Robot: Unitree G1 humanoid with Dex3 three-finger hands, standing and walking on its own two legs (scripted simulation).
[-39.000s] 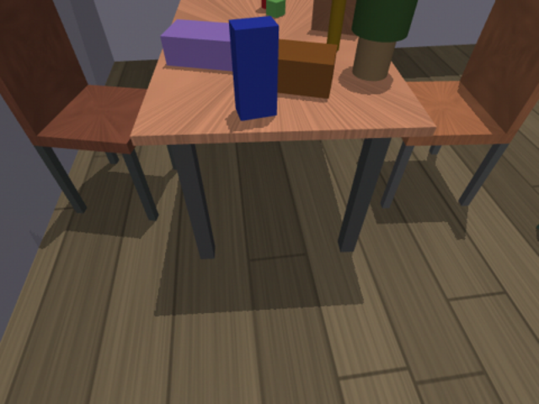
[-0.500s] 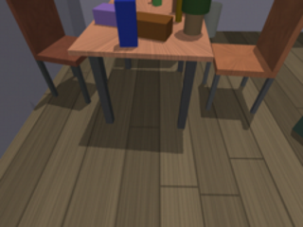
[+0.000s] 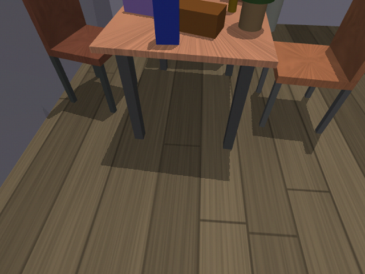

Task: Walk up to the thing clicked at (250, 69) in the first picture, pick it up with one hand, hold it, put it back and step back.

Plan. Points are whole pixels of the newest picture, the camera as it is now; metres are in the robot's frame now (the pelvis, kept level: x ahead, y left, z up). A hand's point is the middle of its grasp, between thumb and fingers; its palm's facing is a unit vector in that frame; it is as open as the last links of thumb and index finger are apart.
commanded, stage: step back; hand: left
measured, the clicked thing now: (166, 13) +1.08 +0.13 +0.09
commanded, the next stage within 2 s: stand in 0.24 s
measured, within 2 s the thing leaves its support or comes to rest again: neither
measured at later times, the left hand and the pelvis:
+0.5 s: hand out of the picture +0.11 +0.25 -0.13, palm faces -0.02 -0.94 -0.33, open 7.3 cm; pelvis +0.02 +0.00 +0.02, yaw -1 degrees
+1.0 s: hand out of the picture +0.07 +0.25 -0.13, palm faces -0.03 -0.94 -0.34, open 7.3 cm; pelvis +0.01 +0.00 +0.02, yaw -1 degrees
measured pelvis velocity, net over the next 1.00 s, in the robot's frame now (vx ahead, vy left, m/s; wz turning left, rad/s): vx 0.01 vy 0.00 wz -0.01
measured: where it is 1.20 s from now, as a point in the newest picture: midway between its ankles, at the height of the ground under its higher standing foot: outside the picture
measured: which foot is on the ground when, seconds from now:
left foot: down 0.00-1.00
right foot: down 0.00-1.00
